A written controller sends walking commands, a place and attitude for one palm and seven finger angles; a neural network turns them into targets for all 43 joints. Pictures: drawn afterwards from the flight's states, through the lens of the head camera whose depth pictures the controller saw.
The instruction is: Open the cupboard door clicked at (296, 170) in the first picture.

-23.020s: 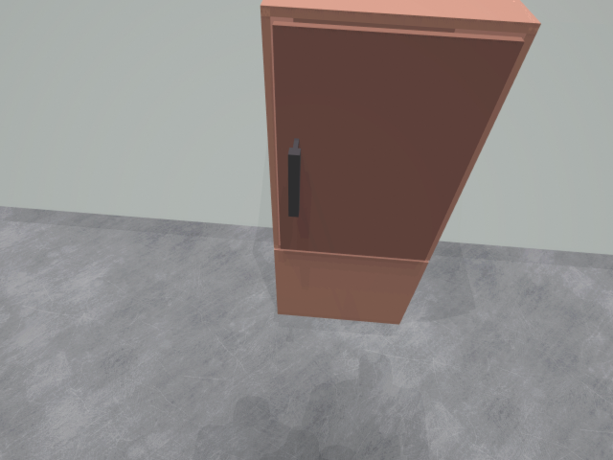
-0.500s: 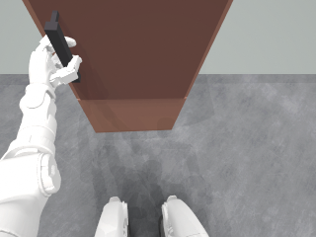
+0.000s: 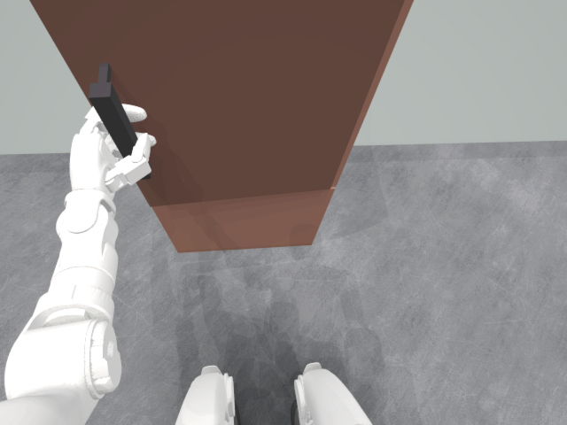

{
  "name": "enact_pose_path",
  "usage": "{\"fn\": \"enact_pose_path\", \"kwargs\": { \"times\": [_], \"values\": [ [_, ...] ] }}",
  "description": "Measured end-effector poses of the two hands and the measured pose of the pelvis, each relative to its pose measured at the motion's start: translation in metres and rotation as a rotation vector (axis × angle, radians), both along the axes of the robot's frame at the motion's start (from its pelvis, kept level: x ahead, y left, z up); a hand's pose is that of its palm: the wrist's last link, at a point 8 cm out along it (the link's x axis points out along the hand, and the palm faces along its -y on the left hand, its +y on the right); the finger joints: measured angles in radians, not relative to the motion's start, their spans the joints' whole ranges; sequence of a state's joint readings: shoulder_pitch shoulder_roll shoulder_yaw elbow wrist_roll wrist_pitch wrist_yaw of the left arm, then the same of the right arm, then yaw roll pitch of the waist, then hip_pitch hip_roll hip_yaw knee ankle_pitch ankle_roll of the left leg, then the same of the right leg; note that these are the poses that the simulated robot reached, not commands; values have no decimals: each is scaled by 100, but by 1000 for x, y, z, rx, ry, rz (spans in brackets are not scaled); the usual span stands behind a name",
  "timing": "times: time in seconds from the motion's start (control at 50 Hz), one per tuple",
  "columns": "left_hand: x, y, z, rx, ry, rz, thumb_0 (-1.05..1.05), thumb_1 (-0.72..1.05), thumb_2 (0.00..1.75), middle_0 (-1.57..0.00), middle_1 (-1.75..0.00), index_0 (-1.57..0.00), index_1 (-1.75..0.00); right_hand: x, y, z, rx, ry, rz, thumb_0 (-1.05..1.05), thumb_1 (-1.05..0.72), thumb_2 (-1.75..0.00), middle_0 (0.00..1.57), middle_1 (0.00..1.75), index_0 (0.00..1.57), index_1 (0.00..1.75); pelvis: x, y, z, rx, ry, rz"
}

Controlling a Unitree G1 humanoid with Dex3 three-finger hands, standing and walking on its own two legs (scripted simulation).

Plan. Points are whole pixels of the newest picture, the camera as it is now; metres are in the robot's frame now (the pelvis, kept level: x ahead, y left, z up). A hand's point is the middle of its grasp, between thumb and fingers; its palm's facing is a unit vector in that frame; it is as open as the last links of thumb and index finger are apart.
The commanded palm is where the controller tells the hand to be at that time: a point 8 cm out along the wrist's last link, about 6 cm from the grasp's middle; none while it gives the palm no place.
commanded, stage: pull the door open along its arc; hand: left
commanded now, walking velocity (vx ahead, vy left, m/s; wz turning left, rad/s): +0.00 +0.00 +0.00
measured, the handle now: (126, 127) +0.53 +0.19 +0.04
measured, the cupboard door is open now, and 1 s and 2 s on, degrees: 4 42 43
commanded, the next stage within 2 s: open thumb and fingers to let go in 0.72 s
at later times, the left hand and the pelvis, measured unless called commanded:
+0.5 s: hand (200, 267) +0.32 +0.08 +0.04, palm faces +0.35 -0.93 +0.03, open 6.5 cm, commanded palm +0.25 +0.15 +0.04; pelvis +0.02 -0.02 +0.01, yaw +2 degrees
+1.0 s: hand (243, 293) +0.28 +0.03 +0.04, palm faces +0.42 -0.91 -0.02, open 6.5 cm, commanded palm +0.23 +0.08 +0.04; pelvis +0.00 -0.07 +0.00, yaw +6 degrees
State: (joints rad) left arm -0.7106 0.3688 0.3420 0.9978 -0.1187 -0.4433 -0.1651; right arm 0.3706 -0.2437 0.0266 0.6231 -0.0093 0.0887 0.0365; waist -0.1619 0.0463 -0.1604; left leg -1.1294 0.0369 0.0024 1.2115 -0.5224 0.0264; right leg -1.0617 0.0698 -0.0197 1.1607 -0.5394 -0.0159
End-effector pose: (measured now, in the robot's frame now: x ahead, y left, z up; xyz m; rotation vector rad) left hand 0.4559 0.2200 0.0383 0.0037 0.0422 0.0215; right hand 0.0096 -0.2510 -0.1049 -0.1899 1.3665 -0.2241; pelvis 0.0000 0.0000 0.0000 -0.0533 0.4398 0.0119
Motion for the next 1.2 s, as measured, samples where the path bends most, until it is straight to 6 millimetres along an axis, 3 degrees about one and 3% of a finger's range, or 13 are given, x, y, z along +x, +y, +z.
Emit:
{"fn": "enact_pose_path", "kwargs": {
  "times": [0.14,0.32,0.42,0.52,0.64,0.78,0.96,1.06,1.2],
  "values": [
    [-48,-10,0,-6,-3,-31,1,70,72,-31,-133,-34,-134,39,1,12,27,-103,15,1,-90,-90,20,30,20,30,13,0,13,13,-36,-5],
    [-131,-55,1,-99,-8,175,4,67,71,-30,-131,-35,-130,129,9,25,62,-326,158,1,-91,-90,20,30,20,30,21,-4,20,31,-81,0],
    [-161,-79,2,-69,-11,275,4,65,70,-32,-128,-35,-130,173,21,30,98,-445,234,1,-91,-90,20,30,20,30,20,-14,15,43,-101,11],
    [-182,-98,5,-31,0,352,4,64,70,-33,-126,-35,-130,197,29,32,135,-519,277,1,-91,-90,20,30,20,30,19,-26,13,53,-118,26],
    [-203,-119,9,-12,41,375,5,64,70,-31,-124,-35,-132,196,25,33,161,-538,283,1,-90,-90,20,30,20,30,21,-41,17,67,-140,41],
    [-223,-141,11,13,53,363,5,64,70,-29,-126,-34,-132,181,-1,25,140,-520,284,1,-90,-90,20,30,20,30,20,-56,17,83,-144,59],
    [-216,-148,7,19,-6,401,3,65,76,-33,-130,-35,-132,170,-29,3,100,-485,294,1,-90,-90,20,30,20,30,6,-67,6,94,-123,77],
    [-215,-146,7,20,-2,402,2,51,72,-35,-130,-37,-131,165,-29,0,108,-474,286,1,-91,-90,20,30,20,30,2,-69,6,101,-127,77],
    [-217,-144,9,4,7,391,2,13,57,-34,-126,-36,-126,163,-19,6,122,-495,282,1,-91,-90,20,30,20,30,-2,-64,9,96,-139,76]
  ]
}}
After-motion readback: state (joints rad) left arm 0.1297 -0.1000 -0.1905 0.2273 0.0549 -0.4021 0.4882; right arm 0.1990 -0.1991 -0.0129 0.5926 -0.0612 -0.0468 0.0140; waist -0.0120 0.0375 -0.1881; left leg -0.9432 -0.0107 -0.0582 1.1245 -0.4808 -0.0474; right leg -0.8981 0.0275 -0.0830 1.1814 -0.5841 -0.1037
